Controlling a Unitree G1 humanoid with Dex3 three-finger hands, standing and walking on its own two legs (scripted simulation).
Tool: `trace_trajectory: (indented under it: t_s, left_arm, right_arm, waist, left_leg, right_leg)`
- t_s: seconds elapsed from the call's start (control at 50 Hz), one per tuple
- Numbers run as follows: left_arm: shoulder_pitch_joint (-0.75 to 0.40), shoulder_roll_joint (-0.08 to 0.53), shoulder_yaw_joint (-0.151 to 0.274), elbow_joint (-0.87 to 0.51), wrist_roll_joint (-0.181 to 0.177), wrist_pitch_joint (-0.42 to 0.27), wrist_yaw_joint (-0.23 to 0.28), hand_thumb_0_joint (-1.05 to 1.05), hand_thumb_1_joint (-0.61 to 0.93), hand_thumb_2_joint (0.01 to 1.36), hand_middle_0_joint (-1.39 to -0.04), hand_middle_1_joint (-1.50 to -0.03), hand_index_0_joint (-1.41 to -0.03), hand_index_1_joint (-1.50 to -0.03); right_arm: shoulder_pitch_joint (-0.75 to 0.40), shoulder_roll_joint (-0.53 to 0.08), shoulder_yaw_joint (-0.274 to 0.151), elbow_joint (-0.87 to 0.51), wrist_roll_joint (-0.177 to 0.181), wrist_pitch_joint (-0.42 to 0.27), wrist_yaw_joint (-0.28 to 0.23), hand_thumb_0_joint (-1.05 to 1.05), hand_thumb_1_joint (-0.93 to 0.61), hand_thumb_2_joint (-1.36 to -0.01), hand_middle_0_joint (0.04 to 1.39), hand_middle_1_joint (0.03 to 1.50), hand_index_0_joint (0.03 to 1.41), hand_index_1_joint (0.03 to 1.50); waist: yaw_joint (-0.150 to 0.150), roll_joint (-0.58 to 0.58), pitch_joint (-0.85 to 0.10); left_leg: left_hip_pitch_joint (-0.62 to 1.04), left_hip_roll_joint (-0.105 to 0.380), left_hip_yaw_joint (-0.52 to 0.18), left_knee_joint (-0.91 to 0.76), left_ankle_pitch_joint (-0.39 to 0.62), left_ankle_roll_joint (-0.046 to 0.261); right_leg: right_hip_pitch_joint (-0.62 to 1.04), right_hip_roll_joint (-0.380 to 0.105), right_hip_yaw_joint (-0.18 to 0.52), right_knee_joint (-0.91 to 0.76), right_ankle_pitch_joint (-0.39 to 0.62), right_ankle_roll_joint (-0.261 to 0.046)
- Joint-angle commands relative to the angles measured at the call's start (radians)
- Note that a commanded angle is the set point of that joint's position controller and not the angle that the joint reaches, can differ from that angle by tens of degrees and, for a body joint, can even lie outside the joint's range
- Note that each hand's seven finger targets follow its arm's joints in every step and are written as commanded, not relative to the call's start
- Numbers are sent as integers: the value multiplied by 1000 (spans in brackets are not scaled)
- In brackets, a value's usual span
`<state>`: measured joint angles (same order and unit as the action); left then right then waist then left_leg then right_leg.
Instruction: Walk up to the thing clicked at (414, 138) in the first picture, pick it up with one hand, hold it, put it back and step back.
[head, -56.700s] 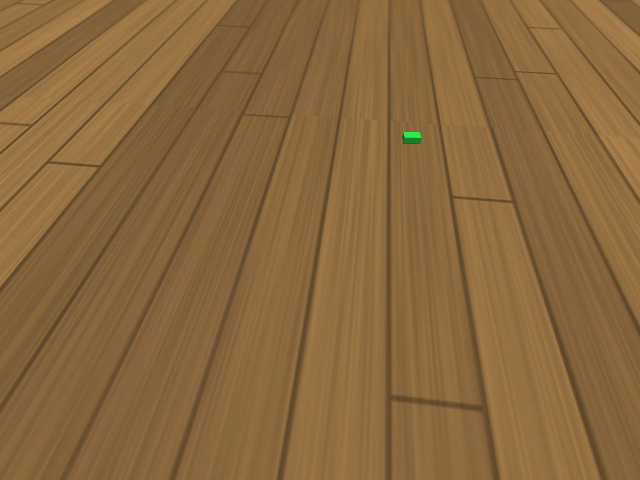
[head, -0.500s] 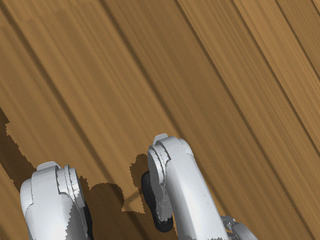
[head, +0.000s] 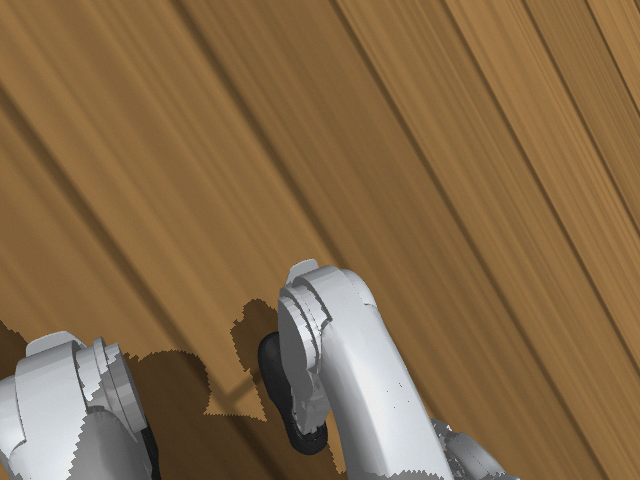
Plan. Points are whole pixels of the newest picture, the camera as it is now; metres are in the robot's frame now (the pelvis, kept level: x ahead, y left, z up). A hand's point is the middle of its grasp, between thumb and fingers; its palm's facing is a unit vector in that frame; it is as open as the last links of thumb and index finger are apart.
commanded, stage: rest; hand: left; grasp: from above
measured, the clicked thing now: out of the picture +0.46 +0.37 -0.26
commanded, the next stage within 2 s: open in 1.10 s
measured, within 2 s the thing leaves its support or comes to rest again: rests again in 0.76 s
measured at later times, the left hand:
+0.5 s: hand out of the picture +0.46 +0.36 -0.24, palm faces -0.37 -0.23 -0.90, open 8.6 cm
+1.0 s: hand out of the picture +0.46 +0.35 -0.25, palm faces -0.37 -0.24 -0.90, open 8.7 cm
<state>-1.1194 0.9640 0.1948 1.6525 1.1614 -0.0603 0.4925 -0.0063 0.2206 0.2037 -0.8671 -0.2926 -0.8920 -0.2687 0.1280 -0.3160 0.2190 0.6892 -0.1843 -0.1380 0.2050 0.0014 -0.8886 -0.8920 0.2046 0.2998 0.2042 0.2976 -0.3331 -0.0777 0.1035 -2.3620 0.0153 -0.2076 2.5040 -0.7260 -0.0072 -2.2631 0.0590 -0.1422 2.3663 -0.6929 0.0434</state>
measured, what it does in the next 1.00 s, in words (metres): stands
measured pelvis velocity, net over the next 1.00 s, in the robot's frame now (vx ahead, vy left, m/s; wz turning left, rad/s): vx -0.01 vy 0.00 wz -0.06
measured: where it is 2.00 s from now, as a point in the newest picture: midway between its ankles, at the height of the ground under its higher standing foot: (226, 449)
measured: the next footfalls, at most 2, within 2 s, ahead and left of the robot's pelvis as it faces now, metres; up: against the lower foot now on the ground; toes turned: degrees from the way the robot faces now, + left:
none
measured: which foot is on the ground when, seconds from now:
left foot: down 0.00-1.00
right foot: down 0.00-1.00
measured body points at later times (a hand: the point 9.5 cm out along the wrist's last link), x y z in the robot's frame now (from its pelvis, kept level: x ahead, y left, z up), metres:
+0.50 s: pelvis +0.00 +0.00 +0.00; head +0.28 +0.12 +0.32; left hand +0.47 +0.36 -0.19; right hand +0.04 -0.25 -0.06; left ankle +0.06 +0.13 -0.28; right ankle +0.10 -0.12 -0.28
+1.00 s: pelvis -0.01 +0.00 +0.00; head +0.29 +0.13 +0.31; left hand +0.47 +0.36 -0.20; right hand +0.03 -0.24 -0.05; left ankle +0.06 +0.13 -0.28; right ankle +0.10 -0.12 -0.28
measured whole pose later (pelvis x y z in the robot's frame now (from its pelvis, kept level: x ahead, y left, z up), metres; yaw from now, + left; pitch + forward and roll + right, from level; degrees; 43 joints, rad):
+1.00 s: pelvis -0.01 +0.00 +0.00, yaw -3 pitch +28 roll -15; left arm -1.19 1.11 0.15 1.78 1.13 -0.07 0.58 -0.01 0.21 0.26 -0.83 -0.34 -0.85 -0.33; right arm 0.10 -0.37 0.36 0.64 -0.22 -0.27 0.24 0.00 -0.89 -0.89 0.20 0.30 0.20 0.30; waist -0.40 -0.16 0.21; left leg -2.34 0.03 -0.27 2.54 -0.72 0.00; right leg -2.22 0.08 -0.19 2.35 -0.66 0.06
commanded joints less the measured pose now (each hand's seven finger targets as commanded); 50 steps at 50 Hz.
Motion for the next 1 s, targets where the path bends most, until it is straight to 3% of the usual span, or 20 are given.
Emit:
trace_trajectory:
  t_s: [0.0,0.06,0.12,0.16,0.22,0.34,0.42,0.5,0.58,0.66,0.74,0.76,0.78,0.82,0.88,0.92,0.98]
  left_arm:
    - [-286,288,-3,-126,-8,4,56,0,740,396,-1116,-375,-1133,-357]
    - [-294,320,7,-119,-18,1,74,0,746,395,-1115,-382,-1134,-361]
    - [-291,312,-2,-109,-15,3,79,0,745,399,-1118,-373,-1136,-355]
    - [-323,328,-4,-136,-5,0,77,0,764,420,-1132,-387,-1148,-369]
    - [-294,340,3,-100,-16,-2,86,0,787,418,-1149,-383,-1165,-365]
    - [-299,342,-17,-94,-9,-1,93,0,811,449,-1173,-392,-1186,-378]
    - [-285,362,-14,-58,-28,-1,107,0,802,435,-1157,-397,-1174,-379]
    - [-310,367,-25,-69,-23,-2,105,0,810,449,-1163,-418,-1181,-399]
    - [-274,390,-9,-27,-25,-2,112,0,787,444,-1149,-407,-1164,-390]
    - [-306,380,-33,-44,-35,-8,120,0,747,448,-1102,-436,-1123,-413]
    - [-298,396,-36,-21,-28,-8,130,0,732,489,-1093,-467,-1111,-447]
    - [-315,394,-35,-31,-26,-9,132,0,732,486,-1095,-459,-1112,-440]
    - [-306,395,-38,-11,-25,-7,134,0,725,475,-1087,-460,-1106,-439]
    - [-312,399,-31,-6,-24,-4,136,0,714,482,-1084,-452,-1100,-435]
    - [-324,397,-52,-4,-32,-7,140,0,684,492,-1065,-468,-1079,-453]
    - [-312,407,-46,4,-34,-5,139,0,668,485,-1041,-489,-1060,-467]
    - [-317,412,-53,7,-35,-7,144,0,675,484,-1053,-473,-1070,-455]
  right_arm:
    - [228,-305,-68,12,4,-13,-8,0,-884,-892,201,301,201,301]
    - [218,-313,-55,8,0,-23,-6,0,-884,-893,201,301,201,301]
    - [215,-317,-48,8,-2,-33,-6,0,-883,-892,201,301,201,301]
    - [222,-330,-41,1,-5,-42,-4,0,-883,-893,201,300,201,300]
    - [211,-334,-36,-7,-4,-51,-1,0,-884,-893,201,300,201,300]
    - [215,-344,-17,-12,-11,-72,7,0,-885,-894,201,300,201,300]
    - [199,-352,-6,-13,-11,-81,8,0,-886,-894,201,300,201,300]
    - [197,-356,1,-14,-13,-92,11,0,-887,-895,201,300,201,300]
    - [199,-369,10,-16,-16,-102,12,0,-887,-895,201,301,201,301]
    - [188,-365,23,-19,-19,-110,15,0,-885,-895,201,300,200,300]
    - [178,-371,33,-17,-23,-116,14,0,-887,-895,201,300,200,300]
    - [186,-379,32,-18,-23,-119,16,0,-887,-895,201,300,201,300]
    - [180,-380,32,-15,-22,-120,17,0,-887,-895,201,300,200,300]
    - [189,-389,34,-22,-24,-127,20,0,-886,-895,201,300,200,300]
    - [171,-386,42,-23,-24,-133,18,0,-890,-897,201,300,200,300]
    - [168,-393,42,-24,-24,-142,23,0,-890,-897,201,300,200,300]
    - [166,-399,46,-30,-25,-143,21,0,-890,-897,201,300,200,300]
  waist:
    - [-35,490,-708]
    - [-28,488,-707]
    - [-36,517,-679]
    - [-58,532,-690]
    - [-49,507,-669]
    - [-67,535,-654]
    - [-60,509,-640]
    - [-77,530,-614]
    - [-87,514,-616]
    - [-91,508,-612]
    - [-89,530,-606]
    - [-105,539,-590]
    - [-99,532,-586]
    - [-115,529,-562]
    - [-110,532,-558]
    - [-104,542,-553]
    - [-115,517,-554]
  left_leg:
    - [547,31,87,-242,317,21]
    - [526,35,87,-238,294,24]
    - [560,36,76,-249,293,14]
    - [582,38,68,-242,312,14]
    - [555,40,67,-239,299,15]
    - [577,44,59,-240,314,11]
    - [538,45,59,-234,293,15]
    - [547,49,53,-230,279,14]
    - [554,52,46,-226,305,13]
    - [529,54,47,-219,290,17]
    - [554,57,40,-228,291,10]
    - [564,58,31,-233,298,7]
    - [556,60,30,-230,290,8]
    - [554,59,27,-230,290,8]
    - [546,61,27,-237,270,7]
    - [564,63,19,-241,273,3]
    - [542,65,21,-238,263,7]
  right_leg:
    - [392,32,-92,-191,337,-69]
    - [404,36,-93,-198,323,-68]
    - [369,35,-106,-184,310,-74]
    - [377,35,-109,-182,324,-72]
    - [381,38,-111,-187,318,-71]
    - [391,41,-119,-184,328,-71]
    - [401,46,-123,-193,321,-68]
    - [388,45,-125,-193,306,-68]
    - [407,47,-130,-190,328,-66]
    - [427,53,-131,-205,325,-63]
    - [414,55,-140,-197,320,-67]
    - [402,50,-145,-188,322,-67]
    - [396,54,-145,-189,317,-67]
    - [396,50,-144,-194,317,-65]
    - [401,56,-143,-200,307,-67]
    - [380,52,-149,-188,302,-68]
    - [410,56,-147,-202,304,-65]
